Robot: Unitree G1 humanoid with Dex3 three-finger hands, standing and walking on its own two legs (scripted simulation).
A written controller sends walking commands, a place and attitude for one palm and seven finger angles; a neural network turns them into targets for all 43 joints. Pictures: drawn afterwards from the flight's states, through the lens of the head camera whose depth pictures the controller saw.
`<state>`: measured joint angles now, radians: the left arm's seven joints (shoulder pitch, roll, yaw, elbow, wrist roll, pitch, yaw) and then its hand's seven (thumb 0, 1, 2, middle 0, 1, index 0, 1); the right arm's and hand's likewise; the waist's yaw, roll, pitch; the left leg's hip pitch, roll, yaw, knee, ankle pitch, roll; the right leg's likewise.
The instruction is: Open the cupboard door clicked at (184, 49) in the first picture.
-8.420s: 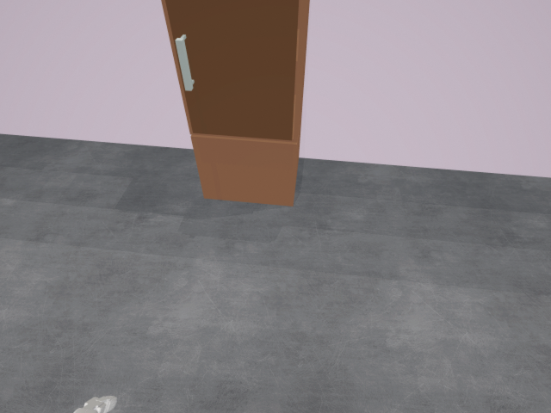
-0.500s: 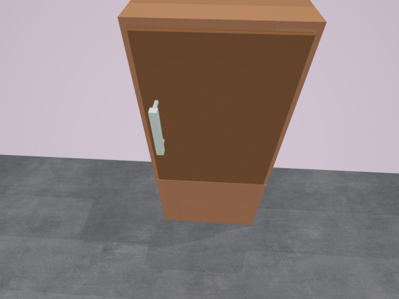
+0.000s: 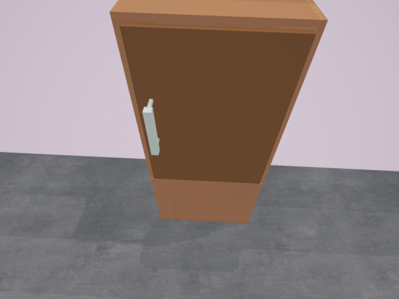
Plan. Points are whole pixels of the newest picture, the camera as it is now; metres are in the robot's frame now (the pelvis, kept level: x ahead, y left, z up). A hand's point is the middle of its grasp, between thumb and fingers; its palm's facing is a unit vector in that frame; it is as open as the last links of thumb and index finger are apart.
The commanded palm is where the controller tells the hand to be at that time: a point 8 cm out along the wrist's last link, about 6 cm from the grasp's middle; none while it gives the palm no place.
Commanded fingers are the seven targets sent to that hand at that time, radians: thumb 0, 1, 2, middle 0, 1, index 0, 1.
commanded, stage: come to a stop and stand still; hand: left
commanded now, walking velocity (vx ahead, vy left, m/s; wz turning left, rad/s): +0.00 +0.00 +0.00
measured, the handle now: (153, 128) +0.57 +0.17 -0.03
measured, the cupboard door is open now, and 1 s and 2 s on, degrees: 0 0 0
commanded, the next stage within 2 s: look again from close up in 0.76 s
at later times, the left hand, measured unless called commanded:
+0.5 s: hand out of the picture +0.03 +0.24 -0.14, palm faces +0.02 -0.95 -0.32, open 7.4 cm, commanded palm none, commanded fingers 0.00 0.90 0.90 -0.20 -0.30 -0.20 -0.30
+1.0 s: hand out of the picture -0.05 +0.20 -0.17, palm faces +0.01 -0.98 -0.21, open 7.4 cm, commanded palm none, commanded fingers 0.00 0.90 0.90 -0.20 -0.30 -0.20 -0.30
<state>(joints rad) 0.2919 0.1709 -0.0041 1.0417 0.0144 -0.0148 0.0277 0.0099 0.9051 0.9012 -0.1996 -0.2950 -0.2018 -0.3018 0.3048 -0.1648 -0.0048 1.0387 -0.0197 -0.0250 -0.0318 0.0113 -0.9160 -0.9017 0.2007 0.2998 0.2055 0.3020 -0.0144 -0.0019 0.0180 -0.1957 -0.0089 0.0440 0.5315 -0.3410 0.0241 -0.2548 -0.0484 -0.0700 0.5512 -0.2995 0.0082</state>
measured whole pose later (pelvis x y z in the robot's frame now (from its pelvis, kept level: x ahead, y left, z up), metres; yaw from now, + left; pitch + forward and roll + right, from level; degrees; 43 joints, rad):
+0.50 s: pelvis -0.05 +0.00 +0.01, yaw +0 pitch -3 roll +0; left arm 0.20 0.32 0.01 0.99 0.02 0.00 0.00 0.01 0.90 0.90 -0.20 -0.30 -0.20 -0.30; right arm 0.17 -0.31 -0.01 0.99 -0.02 0.00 0.00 0.01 -0.91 -0.90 0.20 0.30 0.20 0.30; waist 0.01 0.00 -0.01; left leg -0.16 -0.01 0.04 0.45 -0.23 0.02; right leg -0.20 -0.04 -0.08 0.42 -0.17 0.01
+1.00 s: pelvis -0.06 +0.01 +0.01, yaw +1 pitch -3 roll +0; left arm 0.29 0.22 -0.01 1.10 0.01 0.00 0.02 0.01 0.90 0.90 -0.20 -0.30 -0.20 -0.30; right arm 0.28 -0.22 0.00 1.12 -0.01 0.00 -0.01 0.01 -0.91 -0.90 0.20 0.30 0.20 0.30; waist 0.00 -0.02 0.02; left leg -0.17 -0.02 0.04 0.42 -0.21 0.03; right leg -0.20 -0.05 -0.08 0.39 -0.14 0.02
